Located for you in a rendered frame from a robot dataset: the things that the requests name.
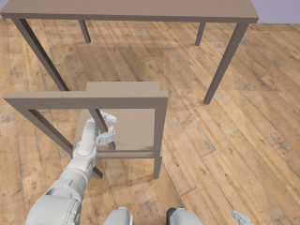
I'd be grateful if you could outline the table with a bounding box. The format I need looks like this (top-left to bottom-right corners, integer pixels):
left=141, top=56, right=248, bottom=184
left=0, top=0, right=260, bottom=105

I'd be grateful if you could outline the robot left hand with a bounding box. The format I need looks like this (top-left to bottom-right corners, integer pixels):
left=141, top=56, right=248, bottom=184
left=81, top=111, right=117, bottom=146

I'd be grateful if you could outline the right robot foot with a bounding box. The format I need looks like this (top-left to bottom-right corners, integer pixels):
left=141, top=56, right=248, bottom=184
left=166, top=207, right=176, bottom=225

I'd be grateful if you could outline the robot left upper arm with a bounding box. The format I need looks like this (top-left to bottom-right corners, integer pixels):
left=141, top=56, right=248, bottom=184
left=27, top=194, right=82, bottom=225

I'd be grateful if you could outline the robot right hand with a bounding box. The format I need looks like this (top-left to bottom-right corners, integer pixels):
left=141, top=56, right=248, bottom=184
left=232, top=210, right=254, bottom=225

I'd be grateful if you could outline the left robot forearm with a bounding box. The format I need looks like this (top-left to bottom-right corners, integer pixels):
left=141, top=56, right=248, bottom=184
left=24, top=139, right=98, bottom=225

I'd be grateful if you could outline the right robot thigh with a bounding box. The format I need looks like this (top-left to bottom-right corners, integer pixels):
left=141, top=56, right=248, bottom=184
left=170, top=210, right=204, bottom=225

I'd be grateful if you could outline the chair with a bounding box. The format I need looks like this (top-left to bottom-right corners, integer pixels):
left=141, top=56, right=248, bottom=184
left=2, top=82, right=169, bottom=179

